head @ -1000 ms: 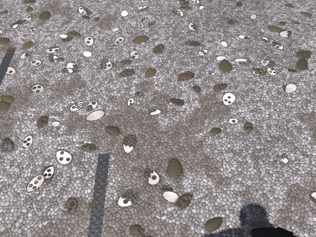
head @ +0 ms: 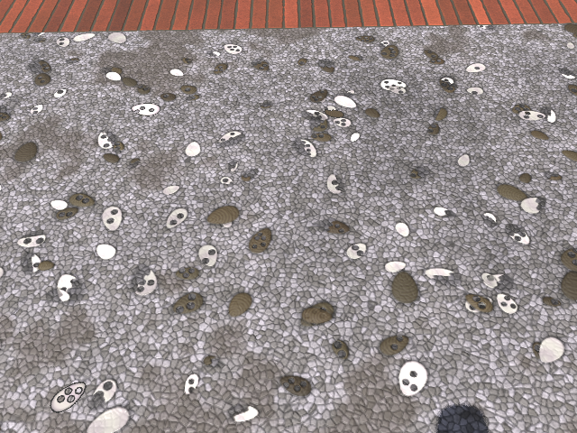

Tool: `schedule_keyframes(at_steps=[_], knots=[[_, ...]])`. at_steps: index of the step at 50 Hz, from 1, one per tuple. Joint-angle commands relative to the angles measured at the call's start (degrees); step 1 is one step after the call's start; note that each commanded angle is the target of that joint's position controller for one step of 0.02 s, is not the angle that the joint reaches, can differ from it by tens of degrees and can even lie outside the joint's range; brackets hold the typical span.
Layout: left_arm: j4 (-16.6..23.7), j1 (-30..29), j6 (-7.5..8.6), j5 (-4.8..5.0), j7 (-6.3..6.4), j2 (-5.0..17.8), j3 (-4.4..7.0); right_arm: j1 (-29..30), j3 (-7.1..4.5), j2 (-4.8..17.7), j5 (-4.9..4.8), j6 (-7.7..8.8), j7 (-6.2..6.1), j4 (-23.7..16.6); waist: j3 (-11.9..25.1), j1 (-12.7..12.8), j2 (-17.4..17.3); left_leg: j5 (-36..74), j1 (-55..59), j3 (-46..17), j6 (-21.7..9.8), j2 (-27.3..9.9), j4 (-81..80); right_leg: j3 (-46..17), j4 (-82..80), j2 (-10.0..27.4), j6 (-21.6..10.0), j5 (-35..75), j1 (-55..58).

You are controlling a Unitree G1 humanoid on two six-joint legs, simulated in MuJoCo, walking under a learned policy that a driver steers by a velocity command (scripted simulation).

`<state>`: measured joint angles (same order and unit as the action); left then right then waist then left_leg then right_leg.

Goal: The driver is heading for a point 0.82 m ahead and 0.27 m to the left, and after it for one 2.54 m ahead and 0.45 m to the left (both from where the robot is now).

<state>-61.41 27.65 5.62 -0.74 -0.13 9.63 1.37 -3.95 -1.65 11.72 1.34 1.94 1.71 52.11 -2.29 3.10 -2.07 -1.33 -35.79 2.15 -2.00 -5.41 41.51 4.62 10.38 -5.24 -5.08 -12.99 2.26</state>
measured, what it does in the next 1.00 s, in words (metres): walks ahead: left foot, then right foot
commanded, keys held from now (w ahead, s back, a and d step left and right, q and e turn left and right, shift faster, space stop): w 0.50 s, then w+q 0.50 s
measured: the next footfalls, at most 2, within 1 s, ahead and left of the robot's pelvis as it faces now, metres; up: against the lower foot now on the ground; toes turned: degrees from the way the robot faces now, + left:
left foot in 0.16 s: +0.26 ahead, +0.11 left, +0.00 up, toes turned +4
right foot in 0.72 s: +0.56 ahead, -0.07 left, +0.00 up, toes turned +1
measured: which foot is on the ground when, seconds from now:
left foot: up 0.00-0.14, down 0.16-0.72, up 0.74-1.00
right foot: down 0.00-0.18, up 0.20-0.70, down 0.72-1.00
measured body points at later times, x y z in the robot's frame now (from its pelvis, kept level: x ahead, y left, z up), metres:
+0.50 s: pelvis +0.27 +0.05 +0.00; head +0.28 +0.06 +0.45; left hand +0.39 +0.29 -0.14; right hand +0.20 -0.19 -0.14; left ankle +0.22 +0.11 -0.74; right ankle +0.40 -0.11 -0.68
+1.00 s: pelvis +0.52 +0.01 +0.00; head +0.55 +0.01 +0.45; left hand +0.47 +0.26 -0.14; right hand +0.68 -0.22 -0.13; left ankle +0.56 +0.16 -0.66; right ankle +0.52 -0.07 -0.74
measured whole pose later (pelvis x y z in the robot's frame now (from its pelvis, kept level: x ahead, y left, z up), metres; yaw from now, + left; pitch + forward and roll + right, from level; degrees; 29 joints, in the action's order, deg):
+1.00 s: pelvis +0.52 +0.01 +0.00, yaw +13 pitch +0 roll -1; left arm -56.8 20.5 6.2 -1.1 0.7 11.7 3.3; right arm -10.6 -4.6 14.2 1.8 0.6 2.0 52.0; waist -2.0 0.7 -2.4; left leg -8.7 -36.4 0.2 -4.1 -5.0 60.6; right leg 12.6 16.8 -0.7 -3.2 -12.0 -5.2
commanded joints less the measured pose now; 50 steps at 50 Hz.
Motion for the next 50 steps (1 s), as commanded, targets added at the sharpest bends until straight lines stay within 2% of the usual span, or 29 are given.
schedule_keyframes(at_steps=[1,3,5,6,7,8,9,10,11,12,13,14,15,18,21,25,30,32,33,34,35,36,37,38,39,40,42,45,50], knots=[[0.8,4.2,0.38,-0.37,0.61,7.6,1.16,7.0,-0.14,2.7,-0.17,0.83,-0.11,-4.8,-4.4,0.2,5.9,0.4,-1.4,1.9,-0.8,1.8,-4.5,-8.0,-2.2,16.8,-6.4,24.6,0.2],[0.2,4.6,0.15,-0.74,1.01,8.1,1.33,8.3,-0.34,3.2,-0.14,1.22,-0.16,-5.7,-4.8,0.0,5.9,-2.8,-1.2,1.9,-2.0,2.3,-6.8,-8.2,-0.2,18.3,-6.5,28.1,3.8],[0.1,3.0,-0.01,-0.93,1.33,8.7,1.54,5.8,-0.72,3.7,-0.16,1.80,-0.42,-5.3,-3.7,-1.9,6.1,-7.1,4.4,2.8,-3.8,4.2,-9.6,-6.9,4.5,18.6,-5.6,37.9,4.9],[0.0,2.1,-0.09,-0.91,1.38,9.2,1.69,1.3,-1.18,4.3,-0.12,2.12,-0.78,-3.9,-1.3,-3.8,6.4,-8.8,10.9,3.7,-4.8,6.1,-11.1,-6.1,9.7,18.1,-4.8,45.5,4.4],[0.1,1.1,-0.30,-0.64,1.25,9.4,1.72,-7.3,-1.88,5.1,0.11,2.63,-1.24,-0.9,2.9,-7.5,5.1,-6.9,21.3,4.7,-6.1,7.9,-14.8,-4.3,19.4,16.3,-3.8,48.5,2.3],[1.0,0.5,-0.20,-0.21,1.10,8.6,1.35,-17.8,-3.07,8.1,1.19,3.21,-1.89,2.1,9.0,-11.2,3.2,-7.4,36.6,-1.1,-8.6,2.8,-14.9,-2.9,32.3,14.0,-2.7,38.1,-7.3],[3.0,5.1,-0.15,2.05,0.43,3.3,0.16,-25.7,-4.77,14.6,2.56,3.31,-2.28,2.9,18.2,-10.9,-8.1,-13.4,55.2,-26.7,-15.6,-15.2,-17.5,1.3,55.3,5.9,0.3,8.4,-27.3],[2.2,4.6,-0.23,1.01,0.40,6.8,1.41,-23.3,-4.75,13.5,0.46,2.29,-1.62,3.0,19.2,-9.9,-6.8,-15.0,54.0,-41.4,-18.1,-18.8,-25.6,-4.9,64.9,1.4,-0.1,-16.6,-35.8],[3.8,-1.0,-0.46,0.15,0.38,8.0,2.02,-16.3,-4.07,11.1,-0.72,2.05,-1.41,2.1,9.0,-7.0,-2.7,-18.0,45.4,-32.0,-16.0,-16.1,-26.7,-7.2,66.0,5.6,-0.6,-11.5,-39.8],[4.8,-4.6,-0.18,-0.09,0.05,7.2,1.87,-11.9,-3.10,7.3,-0.84,2.38,-1.13,1.3,3.8,-5.7,-0.2,-15.3,37.1,-25.4,-14.3,-13.8,-29.1,-7.2,62.9,7.7,-0.6,-6.8,-38.8],[4.8,-5.6,-0.47,-0.30,-0.11,6.0,1.91,-10.1,-2.45,5.1,-0.70,2.79,-1.10,1.5,0.8,-3.8,0.2,-11.5,31.4,-20.1,-12.0,-10.9,-31.0,-6.9,59.2,9.4,-0.4,-4.4,-36.2],[4.7,-4.8,-1.27,-1.15,-0.36,5.1,1.84,-10.1,-1.86,3.2,-0.87,3.15,-1.33,2.4,-0.4,-2.1,-0.8,-8.2,27.2,-16.0,-10.2,-8.5,-32.2,-6.8,56.4,10.4,0.2,-3.3,-33.1],[4.1,-3.7,-2.02,-1.49,-0.74,3.9,1.67,-11.2,-1.57,2.6,-0.75,3.55,-1.48,3.1,-0.1,-1.3,-1.2,-5.5,25.6,-13.5,-9.7,-7.3,-32.8,-6.3,55.2,10.5,0.8,-2.6,-31.1],[5.7,-7.3,-3.20,-1.56,-1.32,3.9,1.87,-15.7,-1.87,4.8,-0.83,4.48,-1.69,5.1,-1.0,-0.7,-0.9,0.7,25.6,-9.7,-10.3,-6.1,-34.3,-4.7,51.9,11.1,2.1,1.0,-34.0],[8.5,-15.5,-3.55,-1.24,-1.48,4.7,1.88,-19.2,-1.64,5.0,-0.79,4.37,-1.69,5.9,-3.0,-2.3,-0.9,2.6,27.9,-7.8,-10.0,-5.2,-35.7,-3.5,44.9,12.1,3.4,6.9,-39.6],[11.3,-24.1,-3.29,-0.58,-1.60,3.9,1.17,-23.2,-1.27,4.9,-0.75,4.30,-1.85,7.0,-3.7,-4.5,-1.2,7.8,31.3,-5.4,-9.1,-4.4,-35.4,-1.6,33.0,10.8,3.9,12.5,-39.3],[14.5,-31.5,-2.59,-0.47,-1.36,4.9,1.07,-27.7,-1.34,5.7,-0.17,3.73,-2.54,8.4,-4.4,-6.6,-1.4,14.8,39.7,-8.6,-10.4,-6.4,-30.8,-1.6,25.4,8.8,3.3,10.6,-40.0],[15.2,-31.2,-1.90,-0.28,-1.24,5.7,1.28,-26.7,-1.71,6.8,0.19,3.49,-2.86,8.2,-4.0,-5.6,-1.8,19.0,41.4,-9.8,-10.1,-7.3,-27.8,-2.0,22.9,7.9,2.5,6.8,-37.4],[14.8,-28.8,-1.47,-0.15,-1.06,6.3,1.51,-25.3,-1.90,7.2,0.31,3.41,-2.92,7.9,-3.1,-4.2,-2.0,22.8,40.7,-9.7,-9.3,-7.0,-25.3,-1.8,21.0,6.9,1.8,4.7,-32.9],[13.4,-23.9,-1.01,-0.16,-0.69,7.1,1.98,-23.9,-2.10,7.7,0.21,3.40,-2.84,7.7,-0.9,-2.0,-2.2,28.6,39.3,-9.2,-8.4,-6.1,-20.2,-1.1,18.8,5.1,1.1,3.2,-25.5],[10.6,-14.7,-0.31,-0.58,-0.12,8.5,2.76,-22.7,-2.11,7.6,-0.23,3.36,-2.54,7.3,4.0,2.0,-0.1,28.9,35.8,-7.2,-7.2,-3.3,-10.1,-0.8,15.0,4.5,-0.2,6.1,-13.0],[8.9,-4.8,0.36,-2.14,0.73,12.8,4.06,-21.9,-1.60,5.7,-1.03,3.58,-2.25,5.5,11.6,5.3,4.0,14.9,25.1,-5.3,-6.0,0.1,4.9,-10.8,14.3,14.5,-2.8,2.0,2.5],[9.2,-1.4,0.01,-3.11,0.72,19.1,5.63,-28.3,-0.40,-1.1,-3.52,3.27,-2.27,3.9,20.1,2.9,16.9,-22.7,5.1,0.5,-3.3,9.5,25.3,-35.3,10.2,31.7,-9.5,-1.6,18.7],[10.2,-5.4,-1.05,-1.57,0.47,15.0,4.96,-26.0,-2.03,5.4,-1.79,2.69,-2.68,4.5,18.3,2.0,9.9,-27.0,0.6,-4.9,-4.3,7.4,31.6,-40.5,6.0,30.8,-9.4,-5.9,13.3],[11.1,-11.2,-1.09,-1.11,0.39,10.8,3.75,-21.8,-2.58,5.8,-1.29,2.42,-2.45,3.6,9.4,-0.2,6.0,-22.0,-0.6,-5.7,-4.4,4.5,31.7,-31.2,4.8,28.6,-7.7,-6.6,4.9],[11.3,-14.1,-0.74,-1.02,0.24,8.1,3.07,-19.3,-2.45,4.4,-1.11,2.32,-2.06,3.0,4.8,-1.2,4.2,-18.2,0.5,-5.5,-4.2,2.4,29.5,-24.2,2.5,26.1,-6.3,-2.5,-2.0],[10.1,-14.4,-0.11,-0.69,0.75,5.6,2.34,-18.7,-2.74,3.0,0.18,0.94,-1.17,2.6,1.3,-3.6,6.6,-15.8,3.7,-5.0,-3.5,0.5,26.3,-14.4,0.2,21.9,-3.3,3.3,-9.4],[8.4,-10.8,1.26,-0.04,0.88,5.9,2.42,-16.7,-2.76,1.3,0.53,-0.82,-0.18,1.1,0.7,-4.7,6.6,-12.5,2.3,-3.9,-2.7,0.0,25.3,-8.1,-1.4,21.4,-3.2,10.1,-10.5],[7.2,-7.3,1.67,-0.42,0.86,6.8,2.50,-5.9,-2.36,1.8,0.46,-1.44,1.03,-3.4,-2.1,-3.8,5.9,-2.8,-4.0,-2.1,-1.5,-0.9,15.3,0.3,-2.9,20.1,-3.3,14.9,-8.9]])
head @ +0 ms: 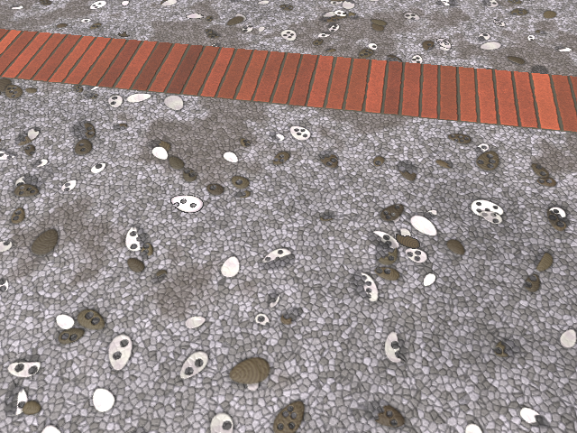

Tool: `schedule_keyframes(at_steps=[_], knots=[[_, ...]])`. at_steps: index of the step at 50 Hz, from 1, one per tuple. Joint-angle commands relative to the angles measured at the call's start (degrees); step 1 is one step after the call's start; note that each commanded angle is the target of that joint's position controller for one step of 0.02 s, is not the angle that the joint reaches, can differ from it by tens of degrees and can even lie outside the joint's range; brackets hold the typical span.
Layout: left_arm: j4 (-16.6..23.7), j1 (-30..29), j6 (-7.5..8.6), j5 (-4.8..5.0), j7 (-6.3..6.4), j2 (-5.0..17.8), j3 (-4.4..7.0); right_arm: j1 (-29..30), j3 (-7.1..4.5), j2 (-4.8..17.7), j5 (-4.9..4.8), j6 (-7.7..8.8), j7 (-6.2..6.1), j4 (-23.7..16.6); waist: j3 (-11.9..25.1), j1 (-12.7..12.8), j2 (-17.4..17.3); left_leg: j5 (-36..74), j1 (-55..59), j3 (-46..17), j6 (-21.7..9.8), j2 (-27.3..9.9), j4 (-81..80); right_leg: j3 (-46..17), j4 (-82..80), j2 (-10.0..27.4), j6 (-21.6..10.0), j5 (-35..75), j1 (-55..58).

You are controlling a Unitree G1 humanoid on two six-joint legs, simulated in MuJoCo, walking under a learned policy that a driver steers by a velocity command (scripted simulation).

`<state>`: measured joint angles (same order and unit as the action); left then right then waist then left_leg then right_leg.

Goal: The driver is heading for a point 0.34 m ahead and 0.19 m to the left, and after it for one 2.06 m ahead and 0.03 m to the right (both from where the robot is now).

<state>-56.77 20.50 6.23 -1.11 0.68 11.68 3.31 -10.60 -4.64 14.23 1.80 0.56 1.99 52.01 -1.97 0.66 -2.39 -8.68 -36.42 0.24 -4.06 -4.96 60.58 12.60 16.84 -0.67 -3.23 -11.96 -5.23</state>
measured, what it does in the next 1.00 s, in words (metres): walks ahead: left foot, then right foot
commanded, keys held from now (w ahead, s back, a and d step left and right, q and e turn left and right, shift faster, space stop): w+q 0.28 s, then q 0.24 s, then e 0.48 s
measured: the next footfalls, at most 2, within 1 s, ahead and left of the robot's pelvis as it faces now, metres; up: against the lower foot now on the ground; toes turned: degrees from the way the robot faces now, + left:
left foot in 0.26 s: +0.27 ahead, +0.12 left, +0.00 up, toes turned +15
right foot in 0.82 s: +0.45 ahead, +0.02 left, +0.00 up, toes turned +17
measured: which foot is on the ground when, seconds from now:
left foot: up 0.00-0.24, down 0.26-0.82, up 0.84-1.00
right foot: down 0.00-0.28, up 0.30-0.80, down 0.82-1.00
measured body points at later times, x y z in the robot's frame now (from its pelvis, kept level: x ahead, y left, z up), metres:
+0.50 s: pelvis +0.23 +0.08 -0.01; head +0.27 +0.11 +0.44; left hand +0.28 +0.36 -0.14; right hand +0.36 -0.18 -0.13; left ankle +0.23 +0.11 -0.75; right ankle +0.32 -0.09 -0.66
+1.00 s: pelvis +0.34 +0.07 -0.01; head +0.38 +0.07 +0.44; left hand +0.34 +0.36 -0.13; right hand +0.52 -0.15 -0.14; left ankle +0.28 +0.18 -0.67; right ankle +0.41 +0.01 -0.75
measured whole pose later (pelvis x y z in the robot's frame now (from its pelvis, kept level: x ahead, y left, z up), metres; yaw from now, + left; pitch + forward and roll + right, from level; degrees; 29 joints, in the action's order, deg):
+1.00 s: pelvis +0.34 +0.07 -0.01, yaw +12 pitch +0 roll +1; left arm -48.2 14.6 -1.5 -0.4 0.3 15.0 3.1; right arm -8.4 -2.4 14.7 1.6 -1.8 -1.6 46.9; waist -4.4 1.2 -1.3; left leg -25.8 -25.3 -2.0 0.5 3.3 60.3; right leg -2.6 25.3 -4.4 -4.5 -8.0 -17.2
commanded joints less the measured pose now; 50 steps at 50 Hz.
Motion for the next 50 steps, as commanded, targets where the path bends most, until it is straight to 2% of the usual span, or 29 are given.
schedule_keyframes(at_steps=[1,4,8,10,11,12,13,14,15,16,17,18,19,20,22,24,27,34,37,39,40,41,42,43,44,45,46,48,50], knots=[[2.5,0.1,1.04,-0.07,0.05,4.9,0.53,2.9,0.88,-0.9,-0.05,0.04,1.00,-4.2,-2.9,-1.1,6.2,6.5,-2.6,0.6,0.6,-1.1,-7.6,-6.0,-9.2,15.1,-5.0,14.9,-1.3],[2.1,2.2,0.94,-0.05,0.32,6.6,0.84,9.0,1.50,-1.0,0.02,0.15,1.65,-6.6,-3.7,0.4,6.4,9.0,0.3,4.0,-0.1,-0.2,-16.9,-2.6,-9.0,15.8,-4.6,17.7,0.9],[1.0,5.3,-0.30,-0.24,0.87,8.1,1.32,12.8,1.33,0.3,0.48,0.19,1.95,-8.8,-4.3,1.3,6.6,2.5,1.7,7.0,-2.7,1.6,-22.8,0.5,-5.0,17.6,-4.1,26.2,8.5],[0.9,5.0,-1.14,-0.35,1.10,9.7,1.73,10.4,0.83,1.3,0.73,0.13,1.55,-8.5,-2.2,-0.1,8.0,-3.4,6.9,9.2,-4.7,5.1,-24.3,2.7,2.4,17.7,-3.4,42.9,11.0],[1.0,4.8,-1.73,-0.37,1.12,10.6,2.00,6.4,0.35,2.1,0.75,0.26,1.28,-7.6,0.2,-1.8,8.4,-6.0,11.3,9.8,-5.9,7.3,-25.2,3.3,9.3,17.6,-3.2,49.6,11.7],[1.3,4.3,-2.40,-0.24,0.95,11.3,2.17,-0.1,-0.41,3.2,0.73,0.73,0.85,-5.7,4.1,-4.4,7.6,-6.2,19.0,10.0,-7.3,9.7,-28.1,4.0,19.8,17.2,-2.7,50.0,10.1],[2.5,3.5,-2.74,-0.19,0.69,11.1,2.05,-9.7,-1.79,6.1,1.34,1.26,0.03,-2.7,9.6,-8.7,4.1,-6.0,33.0,5.3,-9.6,8.5,-32.3,4.6,34.8,15.9,-0.7,39.4,1.4],[6.2,4.6,-2.55,0.55,-0.06,4.9,0.72,-12.2,-3.48,12.9,1.68,1.46,-0.83,-2.8,15.0,-7.0,-7.5,-12.2,50.1,-20.3,-15.6,-8.8,-34.9,4.1,54.7,9.6,2.5,-0.7,-21.3],[9.7,0.0,-1.84,0.53,-0.69,7.8,1.52,-12.0,-3.92,15.8,-0.14,0.82,-1.17,-4.6,17.9,-6.8,-7.3,-2.1,53.7,-44.2,-20.5,-16.5,-44.3,-7.3,65.8,0.4,4.7,-21.0,-33.8],[10.9,-5.9,-1.56,0.65,-0.66,8.5,1.58,-10.1,-3.51,14.4,-0.69,0.45,-1.63,-3.8,10.1,-6.4,0.2,10.8,49.0,-32.2,-18.6,-14.6,-43.6,-12.1,65.3,4.2,4.3,-14.9,-38.4],[10.5,-5.1,-1.04,1.22,-0.41,7.1,0.97,-7.1,-2.75,11.5,-1.23,0.84,-1.98,-3.8,5.0,-4.0,1.4,25.6,41.2,-23.7,-16.8,-12.7,-42.4,-12.1,61.1,6.0,4.1,-10.0,-35.7],[9.2,-3.4,-1.34,0.69,-0.05,6.8,1.05,-3.9,-2.15,9.1,-1.45,1.24,-2.11,-4.4,2.9,-1.3,3.8,34.4,35.5,-17.2,-13.9,-8.8,-42.0,-12.6,56.5,7.5,4.3,-8.7,-31.6],[9.0,-2.0,-2.39,-0.58,0.09,7.1,1.17,-1.8,-1.55,7.4,-2.03,1.47,-2.25,-4.8,2.6,0.8,3.1,38.0,31.5,-13.4,-12.3,-6.0,-41.9,-13.0,53.7,7.8,4.8,-8.7,-28.3],[8.7,-0.9,-3.60,-1.30,0.00,6.9,1.21,-1.0,-1.06,6.4,-2.17,1.76,-2.18,-5.2,3.8,1.7,2.2,40.7,29.4,-11.5,-11.3,-4.5,-41.8,-13.1,52.0,7.8,5.3,-8.4,-25.6],[9.6,-1.1,-5.28,-1.14,-0.23,6.2,1.07,-2.8,-1.21,7.8,-2.08,2.29,-2.03,-5.1,5.4,2.2,1.4,46.8,28.4,-10.2,-11.0,-3.0,-41.2,-12.5,49.9,6.6,6.3,-6.9,-25.0],[10.8,-3.5,-6.00,-0.95,-0.25,6.1,0.89,-5.0,-1.53,9.1,-1.77,2.14,-2.16,-5.2,5.9,1.4,0.8,47.8,28.6,-10.2,-10.2,-2.1,-40.8,-12.3,47.3,6.1,6.7,-4.2,-26.8],[12.4,-7.7,-6.60,-0.75,-0.11,7.1,0.80,-7.7,-1.21,8.8,-1.67,1.44,-2.56,-5.4,5.8,-0.2,-0.7,45.8,31.1,-11.3,-8.4,-2.0,-40.7,-12.5,43.2,5.7,6.7,-0.7,-30.3],[12.0,-11.6,-6.37,0.11,-0.40,5.9,-0.67,-9.5,1.35,4.9,-0.33,1.56,-3.69,-3.5,3.7,-2.6,-1.8,45.6,35.7,-7.3,-4.9,-3.5,-41.8,-11.8,26.9,4.3,3.0,4.5,-24.4],[11.4,-10.6,-6.00,0.28,-0.16,7.0,-0.58,-8.4,1.29,6.7,0.03,1.29,-4.11,-2.8,2.2,-2.3,-2.1,47.9,35.9,-6.6,-5.3,-5.1,-38.9,-11.1,22.1,1.5,0.9,-1.2,-19.3],[10.9,-7.8,-5.53,0.20,0.00,8.1,-0.11,-7.3,0.73,8.4,-0.66,0.74,-4.69,-2.7,1.9,-1.0,-1.5,50.5,37.6,-6.9,-5.6,-5.7,-33.1,-10.6,16.9,-0.1,-1.0,-4.3,-16.7],[10.1,-4.9,-5.09,0.08,0.07,8.1,0.02,-6.4,0.49,9.1,-1.22,0.52,-5.00,-2.9,2.6,0.9,-0.2,49.4,37.3,-6.0,-4.5,-4.6,-28.3,-11.0,11.0,-0.2,-2.0,0.2,-13.0],[9.5,-1.3,-4.50,-0.10,0.26,10.1,0.58,-5.6,0.28,9.7,-1.45,0.66,-5.27,-3.8,5.4,2.5,3.0,41.4,33.1,-4.2,-2.7,-1.8,-20.8,-16.6,8.4,3.4,-4.0,19.1,-5.2],[10.0,1.5,-4.23,-0.20,0.38,15.3,1.78,-5.4,0.40,8.5,-1.20,0.86,-5.20,-6.2,7.4,2.1,10.4,12.0,22.6,-0.1,-0.1,6.6,-6.0,-31.3,8.9,14.9,-10.1,48.9,2.2],[9.5,1.5,-4.89,1.16,-0.09,15.0,1.70,-8.0,1.08,4.5,-0.96,-0.33,-4.66,-6.4,11.2,0.4,17.1,-28.3,13.5,0.1,1.6,13.6,3.1,-42.7,6.0,23.4,-19.4,60.4,4.7],[9.6,0.2,-5.33,1.86,-0.57,13.1,1.50,-8.0,1.33,4.8,0.31,-1.22,-4.41,-5.2,9.1,-0.7,9.7,-27.8,12.8,-4.3,2.2,10.2,7.9,-41.5,4.0,22.0,-19.3,46.5,0.5],[10.7,-3.7,-5.95,1.36,-0.54,12.1,1.57,-5.2,1.01,5.3,0.15,-1.65,-4.24,-5.4,3.5,-1.0,6.6,-24.0,10.4,-4.4,3.0,8.9,9.0,-37.2,2.2,18.2,-17.3,35.0,-4.9],[11.8,-7.0,-6.76,0.88,-0.36,10.7,1.23,-3.4,0.79,6.0,-0.11,-1.89,-4.07,-5.9,1.1,-1.9,4.9,-20.5,9.4,-4.3,3.6,7.5,6.4,-33.9,0.4,14.4,-14.4,24.9,-8.2],[12.5,-8.3,-7.39,0.67,-0.09,10.5,1.36,-2.7,0.86,5.8,0.01,-2.46,-3.59,-6.6,2.0,-2.1,7.2,-16.1,10.5,-2.8,5.1,7.3,2.7,-30.4,-0.8,9.7,-11.5,17.8,-9.7],[12.3,-6.6,-7.46,0.60,-0.26,11.5,1.90,-2.5,1.24,4.6,-0.37,-2.74,-3.42,-7.0,4.3,-1.4,7.6,-15.3,10.7,-2.3,6.2,7.6,-1.9,-30.3,-0.5,8.4,-10.6,15.1,-7.9]])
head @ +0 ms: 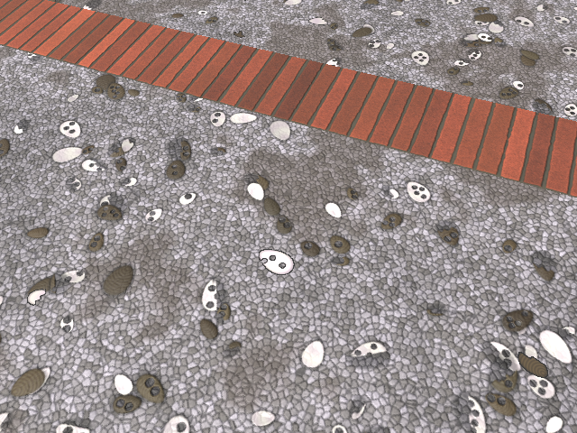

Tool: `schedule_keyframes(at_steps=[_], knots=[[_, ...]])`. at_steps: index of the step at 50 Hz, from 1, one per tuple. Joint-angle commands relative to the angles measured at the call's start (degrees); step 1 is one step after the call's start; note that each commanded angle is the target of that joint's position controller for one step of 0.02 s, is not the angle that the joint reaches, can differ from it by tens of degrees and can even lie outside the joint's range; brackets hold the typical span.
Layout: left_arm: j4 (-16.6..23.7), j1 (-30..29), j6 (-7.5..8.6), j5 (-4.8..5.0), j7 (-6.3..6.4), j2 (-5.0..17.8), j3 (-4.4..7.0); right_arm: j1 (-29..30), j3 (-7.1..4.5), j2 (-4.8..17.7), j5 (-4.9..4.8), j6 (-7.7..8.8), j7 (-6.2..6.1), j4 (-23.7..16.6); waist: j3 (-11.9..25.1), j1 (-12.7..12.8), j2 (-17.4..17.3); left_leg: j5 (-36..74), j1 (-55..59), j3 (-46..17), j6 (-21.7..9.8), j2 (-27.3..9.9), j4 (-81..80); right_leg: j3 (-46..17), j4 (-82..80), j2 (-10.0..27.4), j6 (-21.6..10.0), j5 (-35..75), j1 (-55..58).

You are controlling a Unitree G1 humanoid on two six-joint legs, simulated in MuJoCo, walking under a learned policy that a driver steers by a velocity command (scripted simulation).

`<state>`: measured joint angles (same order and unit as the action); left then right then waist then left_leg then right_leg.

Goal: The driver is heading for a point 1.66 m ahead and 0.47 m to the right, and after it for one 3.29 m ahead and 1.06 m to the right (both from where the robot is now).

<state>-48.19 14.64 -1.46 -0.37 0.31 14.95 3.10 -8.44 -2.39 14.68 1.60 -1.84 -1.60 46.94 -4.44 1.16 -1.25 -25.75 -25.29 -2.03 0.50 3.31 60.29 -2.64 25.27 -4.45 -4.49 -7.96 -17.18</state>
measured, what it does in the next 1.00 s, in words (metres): walks ahead, turning right: left foot, then right foot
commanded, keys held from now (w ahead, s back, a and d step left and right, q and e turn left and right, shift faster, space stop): e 0.38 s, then w+e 0.26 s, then w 0.36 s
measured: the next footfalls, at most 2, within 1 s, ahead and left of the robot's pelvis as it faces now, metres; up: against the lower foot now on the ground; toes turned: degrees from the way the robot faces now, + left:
left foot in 0.28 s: +0.06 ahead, +0.13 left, +0.00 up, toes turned -16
right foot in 0.80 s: +0.08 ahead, -0.14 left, +0.00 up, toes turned -29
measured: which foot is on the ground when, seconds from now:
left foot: up 0.00-0.26, down 0.28-0.80, up 0.82-1.00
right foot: down 0.00-0.28, up 0.30-0.78, down 0.80-1.00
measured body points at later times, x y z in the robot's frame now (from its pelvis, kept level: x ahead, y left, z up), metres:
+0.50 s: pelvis +0.01 +0.05 +0.01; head +0.04 +0.07 +0.46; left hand +0.19 +0.29 -0.13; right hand +0.03 -0.25 -0.09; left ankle +0.02 +0.14 -0.74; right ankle -0.05 -0.07 -0.66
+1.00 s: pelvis +0.12 -0.09 +0.01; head +0.13 -0.11 +0.46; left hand +0.32 +0.10 -0.11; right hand +0.04 -0.35 -0.13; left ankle +0.20 +0.04 -0.66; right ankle +0.05 -0.12 -0.74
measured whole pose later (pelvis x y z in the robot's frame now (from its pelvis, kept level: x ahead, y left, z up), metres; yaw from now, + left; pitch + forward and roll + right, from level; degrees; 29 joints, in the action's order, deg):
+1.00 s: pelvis +0.12 -0.09 +0.01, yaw -29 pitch +1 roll +0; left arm -47.1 17.3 2.7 -0.8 -1.2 13.8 1.3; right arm -17.5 -2.6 16.1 2.1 1.6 2.7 48.1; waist -1.0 -1.0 -2.7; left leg -14.6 -30.0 1.9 -1.6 -5.7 60.0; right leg 1.1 17.5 -4.3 -4.9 -13.4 -4.7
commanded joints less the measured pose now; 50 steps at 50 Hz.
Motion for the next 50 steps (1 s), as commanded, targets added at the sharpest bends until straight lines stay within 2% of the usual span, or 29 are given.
schedule_keyframes(at_steps=[1,5,9,11,12,13,14,15,16,17,18,19,20,22,25,28,33,35,37,38,39,40,41,42,43,44,45,47,50], knots=[[3.6,0.1,0.21,-0.15,0.07,8.9,2.44,-3.9,-0.87,3.9,-0.37,-0.42,0.07,-2.3,7.2,-1.4,6.7,1.6,-0.8,-0.1,2.0,-0.7,-4.0,-15.9,-9.0,12.1,-9.2,8.8,4.8],[4.3,1.0,-0.46,-0.61,-0.04,10.1,3.26,-0.9,-0.69,4.5,-0.77,-0.45,-0.43,-3.9,7.4,0.5,8.7,1.9,-0.5,-0.8,2.3,-0.9,-11.1,-20.6,-9.8,12.1,-8.8,-1.9,5.2],[5.3,-0.8,-1.13,-0.94,-0.58,10.7,3.86,-1.6,-0.47,5.0,-1.40,0.51,-0.78,-4.8,7.7,0.6,9.7,1.4,4.2,-1.0,1.2,0.3,-18.4,-24.3,-9.0,11.6,-7.4,-1.8,4.1],[5.8,-2.5,-1.48,-0.81,-0.90,10.7,4.01,-4.4,-0.39,5.2,-1.79,1.21,-1.05,-4.6,7.8,-0.6,10.2,1.9,8.8,-1.0,-0.1,1.3,-25.4,-26.2,-8.1,11.0,-5.9,-0.2,2.9],[6.1,-3.9,-1.67,-0.48,-0.95,10.5,4.01,-7.0,-0.37,5.0,-1.82,1.61,-1.29,-4.1,7.7,-2.1,9.9,5.0,12.8,-0.7,-0.9,1.7,-32.0,-26.3,-7.1,9.9,-4.3,-1.2,1.2],[6.5,-4.8,-1.68,0.09,-0.83,9.9,3.84,-9.4,-0.61,5.7,-1.55,2.04,-1.71,-3.6,7.2,-3.6,8.7,8.5,18.0,-1.6,-1.8,0.5,-40.6,-25.2,-5.5,7.7,-1.6,-6.0,-2.2],[7.2,-3.2,-1.45,0.48,-0.68,6.8,3.07,-9.1,-1.57,10.4,-0.69,2.32,-2.26,-4.1,6.5,-2.0,0.3,3.0,21.3,-12.0,-4.3,-9.7,-48.7,-19.9,2.0,2.6,2.0,-16.2,-7.7],[8.3,-2.8,-1.04,0.84,-0.35,5.1,2.85,-4.0,-2.61,15.8,-0.05,2.05,-2.11,-6.4,4.5,-0.8,-12.5,1.9,19.5,-28.5,-10.2,-23.5,-53.1,-5.6,15.8,-7.3,4.3,-22.2,-16.4],[7.2,-2.6,-0.91,-1.48,-0.07,9.8,3.80,-2.5,-2.29,13.7,0.72,1.83,-1.63,-6.6,3.5,-0.1,-6.5,11.9,12.7,-25.4,-13.7,-25.6,-50.0,-4.5,27.8,-2.2,4.7,-23.1,-14.1],[6.3,-1.4,-0.98,-1.35,-0.40,10.0,4.17,-0.5,-1.14,9.5,0.30,1.96,-1.36,-7.4,3.5,1.5,-3.6,18.8,10.7,-20.3,-13.4,-22.4,-48.1,-4.5,33.0,-1.3,4.6,-20.7,-11.6],[5.2,0.2,-1.35,-1.35,-0.75,9.3,4.10,1.5,-0.58,7.5,-0.02,2.04,-1.14,-7.8,2.7,2.7,-2.9,23.4,10.6,-13.9,-11.8,-18.5,-46.7,-3.8,37.2,-0.9,4.9,-17.6,-11.3],[4.8,1.2,-1.85,-1.38,-1.22,8.9,4.03,2.2,-0.45,7.2,-0.18,2.14,-1.21,-8.3,3.5,3.0,-5.2,26.4,13.1,-9.8,-10.6,-16.0,-45.6,-2.9,40.3,-0.7,5.3,-15.5,-12.5],[4.5,1.7,-2.16,-1.36,-1.83,8.8,3.80,0.5,-0.48,7.2,0.08,2.23,-1.16,-8.5,4.8,1.8,-7.0,23.6,16.1,-7.8,-10.2,-14.8,-45.9,-1.8,41.7,0.0,5.7,-14.2,-14.4],[6.0,-2.5,-2.33,-1.31,-3.03,8.7,3.34,-4.4,-0.89,7.9,0.14,2.33,-0.72,-7.5,4.0,-1.6,-7.7,9.7,21.6,-8.6,-10.4,-15.0,-48.5,-0.8,38.9,1.6,6.5,-12.3,-19.2],[8.0,-8.1,-2.20,-1.55,-4.27,8.1,2.90,-10.1,-1.94,9.9,-0.11,3.14,-0.55,-5.5,2.1,-5.0,-6.4,3.1,28.3,-10.4,-11.1,-17.8,-51.1,-1.0,33.1,2.8,7.4,-11.5,-23.5],[8.7,-9.9,-1.68,-1.62,-4.75,7.3,2.54,-12.1,-2.51,10.4,0.03,4.34,-0.12,-4.2,1.4,-5.7,-5.9,3.6,30.3,-8.4,-11.2,-19.4,-52.1,0.0,28.1,4.1,7.0,-10.8,-23.3],[11.1,-14.2,-0.69,-1.49,-5.53,5.4,1.39,-13.1,-2.96,10.4,0.26,5.65,0.95,-2.8,0.1,-6.2,-6.4,4.0,25.7,-2.8,-10.8,-20.3,-52.6,3.4,18.7,6.0,4.5,-10.6,-17.4],[11.7,-15.1,-0.11,-1.58,-5.50,4.7,0.86,-13.5,-3.05,10.4,0.34,5.90,1.43,-1.9,-0.4,-5.9,-7.1,6.5,22.7,-0.5,-10.5,-19.8,-51.4,5.1,13.9,5.3,2.8,-12.0,-12.5],[11.3,-13.2,0.55,-1.71,-5.01,4.7,0.57,-13.4,-3.20,11.0,0.15,5.66,1.90,-1.1,0.1,-4.5,-7.7,13.6,19.7,1.2,-10.2,-19.8,-49.1,7.3,9.4,3.9,0.9,-12.3,-5.8],[10.3,-10.2,0.97,-1.91,-4.58,4.4,0.43,-12.8,-3.20,11.2,-0.33,5.35,2.09,-0.7,0.8,-2.4,-6.8,17.8,17.4,2.7,-9.6,-19.6,-46.3,8.2,5.7,2.9,-0.1,-9.7,-0.3],[8.1,-4.1,1.64,-2.27,-3.97,4.4,0.55,-11.9,-2.90,10.7,-0.93,5.09,2.17,-0.5,2.9,0.9,-4.2,23.5,13.0,5.8,-8.6,-18.2,-40.0,8.8,1.2,1.0,-1.1,-6.0,9.7],[4.7,4.3,2.43,-2.71,-3.14,6.9,1.63,-12.0,-1.95,8.5,-0.80,5.13,2.31,-0.6,8.2,4.3,1.7,26.4,8.0,10.4,-6.9,-14.5,-28.0,5.2,-1.0,2.1,-1.9,-7.2,22.0],[4.1,12.6,2.99,-3.56,-2.04,12.7,2.76,-10.0,-0.14,3.3,-0.54,5.15,2.79,-4.1,14.2,7.9,15.0,7.5,-5.9,14.3,-3.6,-9.4,-8.2,-18.3,-8.7,19.5,-5.2,-24.7,33.8],[4.2,12.4,2.97,-1.47,-1.44,18.1,3.74,-8.7,-1.03,5.9,0.27,4.96,2.74,-5.6,11.4,6.7,17.2,-5.4,-17.7,7.8,-3.0,-3.1,2.1,-37.9,-15.9,27.2,-10.1,-23.8,31.4],[4.6,8.4,2.78,-1.00,-1.11,14.9,2.98,-7.7,-1.79,9.0,0.46,4.72,2.88,-4.9,5.8,4.8,9.3,-1.9,-20.2,2.5,-3.9,-7.6,6.4,-29.4,-13.3,25.6,-10.4,-19.2,27.8],[5.2,4.7,3.06,-0.97,-1.17,11.2,1.80,-8.0,-1.69,8.5,-0.42,5.18,3.60,-4.1,3.2,2.4,7.0,3.6,-17.9,1.7,-4.2,-9.0,5.0,-22.6,-13.0,22.0,-8.9,-11.9,22.5],[5.4,2.0,3.45,-0.97,-1.23,8.6,0.97,-9.3,-1.60,7.9,-0.65,5.32,3.91,-2.9,1.8,0.2,5.9,7.0,-14.9,1.8,-3.9,-10.2,2.1,-16.7,-14.2,18.6,-7.0,-5.1,18.7],[5.2,0.5,4.63,-0.59,-1.06,6.9,0.19,-12.1,-1.39,7.0,0.53,4.27,4.21,-0.8,2.3,-1.9,7.3,11.0,-10.8,3.0,-2.5,-10.2,1.1,-10.1,-15.5,14.9,-5.7,6.0,16.1],[2.9,4.0,5.78,0.18,-1.15,7.4,0.30,-9.5,-1.27,5.7,0.74,3.48,4.49,-1.4,1.7,-2.2,5.6,14.6,-13.1,3.8,-1.2,-9.7,0.8,-6.6,-16.2,14.3,-6.8,17.0,15.8]])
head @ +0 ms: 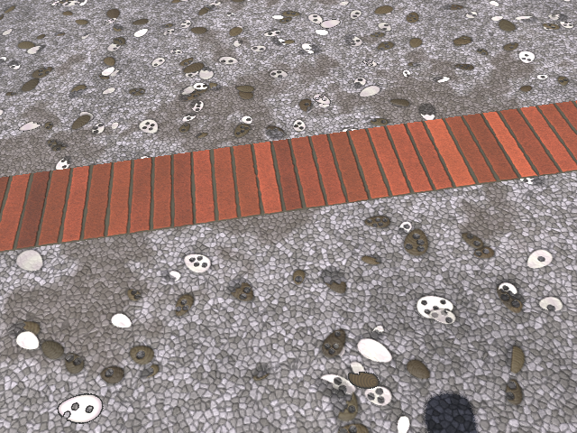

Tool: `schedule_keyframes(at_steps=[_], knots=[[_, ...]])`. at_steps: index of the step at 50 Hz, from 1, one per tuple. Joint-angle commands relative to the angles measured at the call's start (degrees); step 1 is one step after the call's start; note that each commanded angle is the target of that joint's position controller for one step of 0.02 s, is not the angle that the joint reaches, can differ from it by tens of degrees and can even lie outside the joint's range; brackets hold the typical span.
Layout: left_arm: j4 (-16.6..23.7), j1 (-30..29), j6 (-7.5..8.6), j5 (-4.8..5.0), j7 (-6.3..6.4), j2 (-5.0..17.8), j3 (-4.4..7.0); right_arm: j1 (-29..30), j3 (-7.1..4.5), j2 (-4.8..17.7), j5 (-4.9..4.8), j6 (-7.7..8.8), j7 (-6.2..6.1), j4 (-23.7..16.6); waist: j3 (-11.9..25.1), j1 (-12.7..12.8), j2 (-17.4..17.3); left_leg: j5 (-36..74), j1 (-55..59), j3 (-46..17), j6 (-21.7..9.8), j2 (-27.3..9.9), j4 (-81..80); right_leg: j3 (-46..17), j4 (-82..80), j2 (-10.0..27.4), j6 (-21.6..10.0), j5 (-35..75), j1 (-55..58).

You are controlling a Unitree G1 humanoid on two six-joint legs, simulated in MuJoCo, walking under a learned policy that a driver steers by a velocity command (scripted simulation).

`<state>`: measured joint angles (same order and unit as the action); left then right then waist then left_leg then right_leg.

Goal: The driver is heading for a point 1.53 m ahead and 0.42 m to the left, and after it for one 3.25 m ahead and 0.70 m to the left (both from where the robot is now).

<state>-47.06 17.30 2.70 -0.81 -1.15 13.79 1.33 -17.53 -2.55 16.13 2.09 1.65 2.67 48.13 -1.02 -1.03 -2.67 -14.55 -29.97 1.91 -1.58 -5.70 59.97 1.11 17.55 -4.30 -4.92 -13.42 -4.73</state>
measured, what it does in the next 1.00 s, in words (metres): walks ahead: left foot, then right foot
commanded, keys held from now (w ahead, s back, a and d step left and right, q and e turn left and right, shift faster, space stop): w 0.86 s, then w+q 0.14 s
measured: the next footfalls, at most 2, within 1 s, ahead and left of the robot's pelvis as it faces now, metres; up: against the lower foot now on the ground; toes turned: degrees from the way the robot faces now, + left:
left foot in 0.30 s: +0.35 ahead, +0.10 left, +0.00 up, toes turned +3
right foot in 0.84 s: +0.64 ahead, -0.10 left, +0.00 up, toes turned -4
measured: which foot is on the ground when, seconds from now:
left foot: up 0.00-0.28, down 0.30-0.86, up 0.88-1.00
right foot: down 0.00-0.32, up 0.34-0.82, down 0.84-1.00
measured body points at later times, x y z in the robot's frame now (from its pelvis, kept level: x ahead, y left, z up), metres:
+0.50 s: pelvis +0.28 +0.03 +0.00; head +0.30 +0.04 +0.44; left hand +0.35 +0.29 -0.14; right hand +0.33 -0.23 -0.13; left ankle +0.31 +0.09 -0.75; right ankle +0.24 -0.10 -0.66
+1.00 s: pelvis +0.56 -0.03 -0.01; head +0.58 -0.04 +0.44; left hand +0.65 +0.23 -0.13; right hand +0.57 -0.29 -0.16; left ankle +0.46 +0.10 -0.66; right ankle +0.60 -0.09 -0.75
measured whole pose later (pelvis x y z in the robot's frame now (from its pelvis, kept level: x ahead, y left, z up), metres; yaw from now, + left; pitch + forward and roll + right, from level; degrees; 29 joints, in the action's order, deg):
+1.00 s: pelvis +0.56 -0.03 -0.01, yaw +2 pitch +0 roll +0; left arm -51.8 11.7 4.4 -1.6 -0.3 13.6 2.1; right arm -18.7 -2.5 13.9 0.8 3.2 0.5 56.1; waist -3.1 -1.4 -1.6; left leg -18.2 -21.3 -0.7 -4.7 -1.2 64.7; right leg 7.2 24.1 -1.9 -4.9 -9.7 -14.6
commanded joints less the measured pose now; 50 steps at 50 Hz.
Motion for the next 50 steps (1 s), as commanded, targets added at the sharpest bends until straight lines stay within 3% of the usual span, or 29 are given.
schedule_keyframes(at_steps=[1,6,10,12,14,15,16,17,18,19,20,22,24,26,30,35,38,40,41,42,43,44,45,46,47,49,50], knots=[[1.0,2.6,1.74,0.69,0.35,8.4,2.05,1.9,-1.01,3.9,0.28,-0.10,0.26,-3.3,-2.5,0.4,6.7,4.7,-10.2,0.0,1.3,-0.8,0.1,-9.8,-9.1,14.2,-6.6,23.5,3.6],[-2.2,6.8,2.04,0.40,0.65,7.4,1.49,13.4,0.21,1.7,-0.05,0.16,0.43,-7.0,-5.2,2.7,6.6,11.9,-11.1,1.9,1.5,0.7,-13.7,-6.3,-9.6,13.0,-6.1,29.6,4.6],[-4.7,9.2,2.16,0.10,1.45,8.7,1.48,18.4,0.69,1.7,-0.34,0.49,0.29,-8.9,-6.1,3.2,6.3,13.0,-6.0,3.0,-1.5,3.1,-24.0,-5.9,-9.4,15.3,-5.4,35.7,8.4],[-5.3,7.8,2.17,-0.16,1.86,9.6,1.52,15.5,0.36,2.6,-0.42,0.72,-0.34,-8.2,-4.2,1.1,6.7,9.5,0.4,3.9,-3.8,5.7,-26.4,-4.8,-4.7,15.8,-4.4,48.6,10.5],[-5.7,6.8,1.75,-0.93,2.08,10.9,1.83,3.9,-0.77,5.0,-0.52,1.18,-1.54,-4.3,2.8,-3.9,7.2,5.1,13.4,4.3,-6.0,9.3,-28.8,-3.7,10.2,14.9,-3.0,60.3,11.7],[-5.7,6.4,1.59,-0.66,2.02,10.9,1.73,-5.5,-1.49,6.5,0.13,1.74,-2.28,-1.5,8.0,-8.2,5.7,7.1,26.9,2.0,-7.7,6.9,-32.0,-2.3,23.0,12.8,-2.2,52.1,5.2],[-3.7,9.6,1.91,0.50,1.57,6.7,0.53,-12.9,-3.00,12.5,1.54,1.88,-3.24,-0.3,15.9,-8.4,-3.0,-1.4,42.7,-16.7,-11.8,-8.3,-33.0,0.5,42.8,7.5,-0.8,28.0,-9.4],[-4.3,13.6,1.96,1.37,1.18,5.3,0.73,-12.0,-3.49,13.8,0.34,1.44,-2.62,0.2,21.0,-4.8,-12.8,-1.0,49.5,-43.7,-18.3,-18.5,-41.9,-2.4,59.7,-3.4,0.5,-15.1,-24.3],[-3.7,8.7,1.80,-0.14,1.39,9.0,1.52,-5.1,-3.05,11.1,-1.39,1.32,-2.09,-0.7,12.3,-3.2,-3.4,-4.6,41.9,-38.6,-16.8,-15.8,-43.7,-7.4,62.0,1.1,-0.7,-11.7,-29.3],[-2.9,5.1,2.08,-0.22,1.01,8.4,1.38,0.0,-2.05,7.1,-1.63,1.52,-1.92,-1.5,5.2,-1.8,0.0,-4.4,33.3,-30.1,-15.7,-14.1,-45.5,-6.5,59.3,3.9,-0.8,-7.1,-29.8],[-2.8,3.7,2.04,-0.20,0.74,7.1,1.15,1.9,-1.28,4.4,-1.25,1.87,-1.84,-1.2,1.0,-0.2,2.0,-1.2,26.5,-24.2,-13.9,-11.4,-48.0,-5.5,55.3,6.2,-0.9,-5.1,-28.1],[-3.4,4.9,0.52,-1.33,0.12,5.4,0.75,2.3,-0.50,2.5,-1.16,2.78,-2.08,0.5,-1.0,2.5,0.2,5.0,19.3,-16.6,-11.4,-7.4,-50.5,-4.8,50.4,8.3,0.2,-3.6,-23.1],[-3.5,4.6,-0.41,-1.47,-0.46,4.4,0.54,0.0,-0.67,3.3,-1.44,3.83,-1.90,2.0,-0.9,3.0,-0.1,10.0,18.2,-13.2,-11.8,-6.4,-52.1,-3.4,48.0,8.8,1.3,-2.0,-23.1],[-2.0,0.1,-0.84,-1.45,-0.72,4.3,0.46,-1.6,-0.96,4.3,-1.68,4.25,-1.80,3.2,-2.5,2.7,0.1,9.9,18.6,-10.6,-12.0,-5.7,-54.5,-2.1,43.9,10.3,2.6,1.9,-27.3],[1.1,-9.8,-0.61,-1.16,-0.88,3.8,0.08,-5.0,-0.79,4.0,-1.97,4.08,-1.77,5.2,-4.4,0.5,0.4,14.3,21.9,-6.4,-10.8,-3.4,-55.5,0.3,31.1,11.1,4.5,10.4,-31.9],[3.5,-18.2,-0.19,-0.72,-0.84,3.1,-0.48,-9.6,-0.71,4.4,-1.62,3.96,-2.15,7.6,-4.4,-2.4,-0.6,22.2,28.3,-4.3,-9.7,-4.1,-52.9,2.6,19.2,8.7,3.9,15.0,-29.9],[4.5,-19.7,0.19,-0.79,-0.62,4.1,-0.13,-10.3,-0.83,5.0,-1.06,3.58,-2.73,8.6,-4.6,-2.0,-1.1,28.8,34.2,-4.9,-9.3,-6.6,-49.7,2.3,15.7,7.7,2.0,10.6,-29.4],[3.7,-16.2,0.68,-0.91,-0.27,5.0,0.41,-8.7,-1.02,5.8,-0.84,3.33,-3.14,8.8,-3.0,0.2,-1.7,39.7,36.0,-4.1,-8.2,-7.1,-44.3,2.9,13.1,5.6,0.1,5.5,-23.6],[1.8,-10.4,1.07,-1.05,0.10,5.8,0.98,-7.9,-1.12,6.2,-0.78,3.12,-3.20,8.9,-0.1,2.7,-1.6,46.4,35.9,-3.3,-7.5,-6.4,-37.4,3.6,11.2,3.6,-1.0,4.0,-16.6],[-1.5,-0.7,1.71,-1.61,0.64,7.1,1.79,-7.4,-0.91,5.8,-0.96,2.91,-3.14,8.8,5.2,6.7,0.2,45.5,32.2,-1.1,-6.3,-3.9,-26.3,3.8,8.1,3.0,-2.7,5.8,-4.4],[-3.6,9.9,2.13,-3.00,1.40,11.5,3.10,-7.3,-0.17,3.8,-1.43,3.07,-3.05,6.9,12.6,10.2,5.4,28.1,20.7,1.0,-5.2,-1.1,-9.4,-8.8,7.7,14.8,-5.8,1.0,10.8],[-4.1,11.4,1.60,-2.98,1.42,16.8,4.63,-14.8,0.96,-2.4,-3.31,3.07,-2.49,6.3,18.8,6.4,19.6,-13.8,-0.5,2.2,-2.9,10.0,10.4,-36.8,1.2,30.0,-13.4,-3.0,24.7],[-3.3,6.9,1.04,-0.96,1.01,12.7,4.00,-10.3,-0.73,4.5,-1.84,2.61,-3.09,7.2,13.9,6.2,8.3,-13.7,-5.5,-5.7,-4.0,7.1,14.2,-36.6,-1.4,27.4,-11.3,-5.8,19.5],[-2.5,1.1,1.22,-0.57,0.91,9.3,3.07,-6.2,-1.01,4.3,-2.03,2.86,-2.80,6.0,6.0,4.1,6.1,-7.9,-6.0,-6.1,-4.3,4.7,12.8,-26.6,-2.7,25.4,-9.4,-3.1,11.1],[-2.4,-1.6,1.74,-0.80,0.69,6.4,2.39,-4.6,-0.72,2.9,-2.23,2.95,-2.62,5.9,2.6,2.8,4.4,-4.1,-3.9,-5.9,-4.2,2.6,9.8,-20.2,-5.0,23.0,-7.6,2.9,4.8],[-3.5,-2.4,2.56,-0.50,1.12,3.9,1.64,-5.3,-0.68,1.5,-0.79,1.44,-1.95,6.6,0.1,0.5,6.7,-1.4,0.5,-5.5,-3.1,0.8,6.1,-11.0,-7.6,19.1,-4.2,8.1,-1.8],[-4.1,-1.4,3.09,-0.50,1.20,3.6,1.53,-5.4,-0.67,0.7,-0.59,0.74,-1.55,6.8,0.1,0.1,6.9,-0.6,1.4,-5.2,-2.7,1.0,5.9,-8.9,-8.3,18.6,-3.9,10.6,-2.8]])
Velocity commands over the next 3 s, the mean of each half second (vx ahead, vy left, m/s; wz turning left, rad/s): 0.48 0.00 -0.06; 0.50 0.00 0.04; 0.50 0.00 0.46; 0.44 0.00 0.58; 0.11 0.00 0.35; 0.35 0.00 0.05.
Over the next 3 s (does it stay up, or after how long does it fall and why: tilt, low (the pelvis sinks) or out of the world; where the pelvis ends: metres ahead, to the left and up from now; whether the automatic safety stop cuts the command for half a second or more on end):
stays up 1.21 0.18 0.00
